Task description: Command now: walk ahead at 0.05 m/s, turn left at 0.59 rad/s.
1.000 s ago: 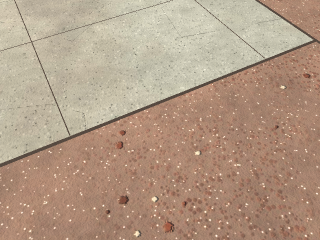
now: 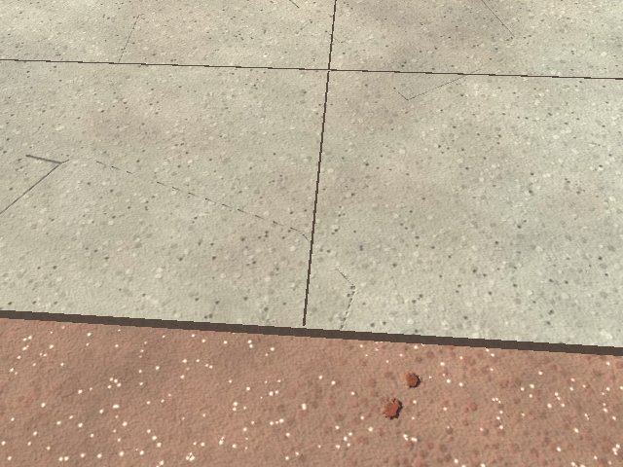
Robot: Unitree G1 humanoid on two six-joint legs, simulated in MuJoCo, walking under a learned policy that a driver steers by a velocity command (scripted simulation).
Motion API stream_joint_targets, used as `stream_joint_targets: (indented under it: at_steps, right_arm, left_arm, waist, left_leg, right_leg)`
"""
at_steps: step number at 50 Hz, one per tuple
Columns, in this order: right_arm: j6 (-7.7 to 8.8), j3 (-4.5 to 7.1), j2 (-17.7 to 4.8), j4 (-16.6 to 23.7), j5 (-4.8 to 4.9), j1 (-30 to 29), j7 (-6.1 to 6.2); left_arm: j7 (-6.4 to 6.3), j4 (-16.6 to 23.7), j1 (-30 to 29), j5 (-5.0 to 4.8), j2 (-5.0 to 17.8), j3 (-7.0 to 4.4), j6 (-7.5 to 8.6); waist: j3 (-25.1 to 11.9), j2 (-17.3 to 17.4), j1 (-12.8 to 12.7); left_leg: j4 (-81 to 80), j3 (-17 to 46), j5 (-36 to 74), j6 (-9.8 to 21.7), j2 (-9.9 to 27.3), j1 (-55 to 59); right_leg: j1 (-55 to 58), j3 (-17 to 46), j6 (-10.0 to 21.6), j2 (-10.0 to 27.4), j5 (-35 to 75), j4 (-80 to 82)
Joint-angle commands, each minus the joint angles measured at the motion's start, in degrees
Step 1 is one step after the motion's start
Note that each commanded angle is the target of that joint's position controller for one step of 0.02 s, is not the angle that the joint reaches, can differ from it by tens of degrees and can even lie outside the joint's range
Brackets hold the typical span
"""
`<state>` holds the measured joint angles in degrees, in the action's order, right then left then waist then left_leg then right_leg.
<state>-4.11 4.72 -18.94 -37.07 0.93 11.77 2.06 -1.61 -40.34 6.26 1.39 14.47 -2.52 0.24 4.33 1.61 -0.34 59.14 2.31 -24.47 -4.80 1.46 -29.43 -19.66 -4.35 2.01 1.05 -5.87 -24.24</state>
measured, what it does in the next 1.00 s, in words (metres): steps on the spot, turning right: left foot, then right foot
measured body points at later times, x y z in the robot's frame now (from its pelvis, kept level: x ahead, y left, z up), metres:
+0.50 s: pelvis +0.01 +0.04 +0.00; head +0.04 +0.04 +0.45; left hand +0.13 +0.32 -0.12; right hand +0.16 -0.24 -0.10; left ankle +0.01 +0.14 -0.74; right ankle -0.02 -0.09 -0.70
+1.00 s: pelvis +0.00 +0.00 +0.01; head +0.03 -0.03 +0.45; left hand +0.25 +0.22 -0.08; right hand +0.05 -0.32 -0.11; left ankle +0.09 +0.15 -0.70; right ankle -0.02 -0.08 -0.74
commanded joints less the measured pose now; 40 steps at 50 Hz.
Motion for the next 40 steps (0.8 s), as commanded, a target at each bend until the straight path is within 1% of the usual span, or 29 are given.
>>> stream_joint_targets:
  at_steps: [1, 4, 5, 6, 7, 8, 9, 10, 11, 12, 13, 14, 15, 17, 19, 21, 24, 26, 28, 29, 30, 31, 32, 33, 34, 35, 36, 37, 40]
  right_arm:
    - [0.58, 0.57, -3.03, 4.15, -0.20, 1.74, -0.61]
    - [0.61, 0.40, -3.02, 4.35, -0.61, 1.14, -1.36]
    - [0.71, 0.30, -2.55, 3.81, -0.85, 2.18, -1.57]
    - [0.88, 0.18, -1.84, 2.48, -1.08, 4.59, -1.81]
    - [1.04, 0.13, -1.75, 1.20, -1.48, 6.59, -1.93]
    - [1.10, 0.14, -3.42, 1.09, -2.10, 7.22, -1.67]
    - [1.11, 0.05, -6.56, 2.64, -2.83, 2.79, -0.99]
    - [1.93, -0.43, -4.68, 3.05, -4.19, 0.37, -1.33]
    - [3.00, -0.71, -3.91, 3.06, -4.53, -3.37, -1.51]
    - [3.89, -0.42, -4.35, 2.47, -4.12, -4.79, -1.47]
    - [4.46, -0.11, -5.14, 2.08, -3.53, -4.63, -1.21]
    - [4.77, -0.02, -5.19, 1.43, -2.99, -4.05, -0.87]
    - [4.74, 0.08, -5.13, 1.03, -2.55, -3.05, -0.56]
    - [4.30, 0.29, -4.65, 0.55, -1.91, -2.16, 0.05]
    - [3.75, 0.39, -3.89, 0.40, -1.73, -3.14, 0.55]
    - [3.23, 0.74, -4.06, 0.24, -1.81, -4.15, 0.82]
    - [2.65, 1.55, -5.58, -0.42, -1.77, -4.61, 0.69]
    - [2.53, 1.98, -6.47, -0.97, -1.22, -4.93, 0.54]
    - [2.52, 2.25, -7.05, -1.39, -0.32, -6.42, 0.52]
    - [2.49, 2.28, -6.80, -1.95, 0.25, -6.65, 0.53]
    - [2.68, 2.09, -5.35, -3.45, 0.23, -3.60, 0.30]
    - [3.06, 1.15, -1.93, -2.07, -2.31, -3.79, -0.10]
    - [3.28, 0.76, -1.65, 1.22, -2.55, -10.98, 0.36]
    - [3.21, 1.50, -3.93, 0.81, -1.69, -11.87, 0.47]
    - [3.11, 1.77, -4.22, 0.25, -0.82, -10.92, 0.51]
    - [3.02, 2.06, -4.46, -1.15, -0.97, -9.37, 0.94]
    - [2.92, 2.41, -5.39, -1.58, -1.45, -8.61, 1.35]
    - [3.05, 2.45, -4.95, -2.05, -1.50, -7.53, 1.30]
    - [3.44, 2.24, -3.73, -2.43, -0.91, -6.21, 1.10]
  left_arm:
    - [-0.28, 3.47, -2.55, -0.39, 10.52, -3.14, 0.18]
    - [0.37, 2.08, -1.26, -1.17, 11.27, -3.27, -0.25]
    - [0.70, 1.47, -1.22, -1.70, 11.22, -3.09, -0.38]
    - [0.98, 0.90, -1.85, -2.33, 10.62, -2.71, -0.53]
    - [1.34, -0.21, -0.97, -2.85, 8.69, -1.97, -0.50]
    - [2.16, -1.32, 1.76, -2.19, 4.93, -0.60, -0.09]
    - [3.11, -0.74, 4.56, 0.28, 0.88, 0.68, 0.46]
    - [2.52, -0.68, 0.60, -0.37, 5.40, -0.40, 0.29]
    - [2.26, -0.78, -0.12, -1.34, 7.41, -1.05, -0.06]
    - [1.87, -1.72, 0.51, -1.62, 8.03, -1.52, -0.44]
    - [1.29, -2.56, 1.11, -1.59, 9.67, -2.26, -0.91]
    - [1.01, -3.01, 2.51, -1.67, 10.66, -2.92, -1.36]
    - [0.89, -3.23, 3.59, -2.10, 10.56, -3.22, -1.56]
    - [0.59, -3.10, 4.29, -2.91, 9.36, -3.42, -1.87]
    - [0.37, -2.46, 3.37, -2.98, 7.51, -3.04, -2.36]
    - [0.64, -1.49, 2.23, -2.86, 6.09, -2.44, -2.80]
    - [1.50, 0.05, 1.82, -2.81, 6.23, -2.18, -3.10]
    - [2.16, 0.61, 2.67, -2.78, 6.96, -2.39, -3.26]
    - [2.78, 0.45, 4.92, -2.67, 7.21, -2.69, -3.44]
    - [2.91, -0.15, 7.04, -2.49, 7.45, -2.98, -3.45]
    - [2.44, -0.28, 8.22, -2.02, 9.59, -3.78, -3.40]
    - [1.26, 0.45, 9.96, -1.85, 16.99, -5.66, -3.17]
    - [1.81, 1.54, 10.72, 0.04, 18.60, -5.59, -2.05]
    - [2.26, 2.02, 9.82, 0.42, 16.60, -4.95, -0.61]
    - [2.06, 2.13, 7.01, -0.25, 15.23, -4.57, 0.32]
    - [1.65, 2.49, 4.13, -1.40, 13.85, -4.32, 0.51]
    - [1.17, 2.87, 2.22, -2.33, 12.33, -3.75, 0.36]
    - [0.77, 3.11, 2.12, -2.40, 11.75, -3.41, 0.08]
    - [0.19, 3.61, 3.29, -1.98, 11.89, -3.44, -0.34]
  waist:
    - [-11.25, -10.00, 0.02]
    - [-10.62, -10.02, -0.48]
    - [-10.53, -9.55, 0.29]
    - [-10.45, -9.09, 1.87]
    - [-10.10, -8.24, 2.83]
    - [-10.41, -2.88, 1.88]
    - [-10.26, 10.90, -2.73]
    - [-8.45, 10.52, 0.90]
    - [-5.59, 9.52, -0.23]
    - [-4.51, 10.12, -0.32]
    - [-3.98, 10.63, 0.41]
    - [-3.96, 9.98, 0.41]
    - [-4.63, 8.54, 0.52]
    - [-5.94, 6.33, 1.01]
    - [-6.26, 5.41, 1.27]
    - [-7.01, 5.44, 1.77]
    - [-8.52, 6.28, 2.12]
    - [-8.81, 6.76, 1.67]
    - [-8.89, 6.78, -0.21]
    - [-9.02, 6.35, -1.49]
    - [-8.96, 1.85, -1.40]
    - [-9.53, -14.66, -0.15]
    - [-9.84, -18.44, -3.79]
    - [-10.44, -10.11, -4.26]
    - [-8.74, -8.33, -2.23]
    - [-7.60, -5.87, -0.82]
    - [-7.15, -6.29, 0.02]
    - [-7.83, -7.27, 0.55]
    - [-9.00, -7.45, 0.43]
  left_leg:
    - [-6.42, -1.43, 2.96, 0.83, 1.94, 4.75]
    - [-14.28, -2.68, 2.79, 2.61, 0.70, 9.54]
    - [-19.14, -3.09, 4.19, 3.57, -0.07, 12.09]
    - [-26.72, -4.01, 8.45, 4.86, -1.02, 16.65]
    - [-34.25, -3.84, 12.74, 6.39, -1.60, 22.81]
    - [-39.44, 3.75, 17.52, 8.45, 4.06, 29.14]
    - [-40.33, 15.56, 23.26, 13.52, 15.97, 27.41]
    - [-43.60, 15.66, 16.27, 18.23, 17.82, 15.33]
    - [-44.27, 12.14, 11.74, 17.03, 14.65, 13.32]
    - [-43.83, 9.32, 11.90, 15.37, 12.60, 14.33]
    - [-43.06, 8.39, 16.50, 15.04, 12.59, 16.28]
    - [-41.39, 7.64, 25.48, 15.66, 13.48, 17.57]
    - [-40.05, 7.04, 32.86, 16.73, 14.31, 19.30]
    - [-38.65, 6.29, 39.40, 18.29, 16.07, 24.01]
    - [-38.25, 4.80, 39.01, 18.38, 16.17, 26.40]
    - [-37.93, 2.86, 38.35, 18.26, 16.03, 26.62]
    - [-37.38, 1.47, 40.31, 18.76, 17.13, 26.22]
    - [-36.58, 0.99, 40.26, 18.43, 18.00, 26.11]
    - [-34.07, -0.82, 37.80, 16.27, 17.75, 24.42]
    - [-31.29, -2.87, 34.14, 13.88, 16.57, 22.27]
    - [-25.58, -6.44, 24.71, 9.46, 13.61, 17.76]
    - [-9.01, -12.56, 4.61, 3.03, 6.43, 2.78]
    - [3.32, -5.47, -16.44, 0.64, -1.99, -7.34]
    - [9.76, 0.26, -15.52, 1.00, -0.70, -9.01]
    - [10.33, 1.60, -10.10, 1.71, 0.28, -9.87]
    - [8.40, 2.05, -5.35, 1.70, 0.89, -10.26]
    - [6.82, 2.51, -1.76, 1.33, 1.24, -9.80]
    - [7.37, 2.16, 0.92, 0.79, 0.40, -7.46]
    - [3.30, 2.16, 4.73, -0.25, -0.90, -6.15]
  right_leg:
    - [8.49, 9.47, 12.28, 15.43, 7.61, 8.92]
    - [7.66, 9.09, 12.02, 15.49, 4.61, 8.21]
    - [7.38, 9.15, 11.52, 15.17, 3.59, 7.10]
    - [5.79, 8.51, 10.28, 14.22, 2.58, 5.27]
    - [2.28, 7.45, 7.50, 12.50, -0.41, 3.19]
    - [-2.82, 4.57, 1.89, 8.83, -7.45, -1.64]
    - [-7.17, -1.01, -4.01, 2.95, -19.75, -8.03]
    - [-1.87, 3.68, -5.07, 3.20, -23.80, -12.81]
    - [-0.81, 4.59, -5.18, 2.94, -20.34, -15.22]
    - [-2.64, 4.39, -5.34, 2.11, -18.61, -17.34]
    - [-5.25, 4.88, -5.76, 1.72, -19.32, -21.32]
    - [-6.83, 6.17, -6.23, 1.74, -20.68, -26.23]
    - [-8.32, 6.60, -6.61, 0.98, -22.36, -31.06]
    - [-12.41, 7.31, -7.30, 0.86, -23.72, -36.38]
    - [-13.79, 6.61, -7.94, 1.64, -22.53, -34.48]
    - [-11.40, 4.76, -8.17, 2.15, -21.32, -29.74]
    - [-6.35, 2.18, -7.19, 1.85, -20.18, -23.44]
    - [-4.00, 0.87, -5.82, 1.43, -19.04, -19.49]
    - [0.56, -0.71, -3.54, 0.61, -13.72, -11.83]
    - [4.97, -1.56, -1.86, -0.57, -7.90, -5.30]
    - [10.67, 2.23, 0.48, -0.29, 1.34, 0.67]
    - [20.67, 20.78, 6.26, 12.94, 24.66, 2.34]
    - [18.94, 34.66, 18.45, 22.48, 30.77, 4.39]
    - [18.90, 31.62, 19.31, 20.90, 26.54, 5.23]
    - [17.90, 26.76, 16.16, 17.55, 22.19, 4.85]
    - [17.14, 23.82, 13.05, 14.52, 18.10, 4.64]
    - [16.43, 22.68, 11.51, 13.22, 17.45, 4.81]
    - [15.04, 21.64, 11.17, 11.81, 18.27, 5.00]
    - [15.79, 21.20, 11.19, 10.25, 16.36, 5.27]
Velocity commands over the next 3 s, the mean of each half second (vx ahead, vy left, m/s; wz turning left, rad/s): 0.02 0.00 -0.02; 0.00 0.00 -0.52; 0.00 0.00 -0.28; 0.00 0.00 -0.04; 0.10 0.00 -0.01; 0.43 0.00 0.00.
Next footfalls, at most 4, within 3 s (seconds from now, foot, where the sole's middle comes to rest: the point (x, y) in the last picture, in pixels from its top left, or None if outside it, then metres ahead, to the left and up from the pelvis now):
0.16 left None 0.05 0.15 -0.77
0.60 right None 0.02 -0.09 -0.77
1.12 left None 0.12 0.11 -0.77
1.44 right None -0.03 -0.11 -0.77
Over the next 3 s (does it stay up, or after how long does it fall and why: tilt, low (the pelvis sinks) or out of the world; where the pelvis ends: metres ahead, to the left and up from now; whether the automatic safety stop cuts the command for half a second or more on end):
stays up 0.25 -0.14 -0.02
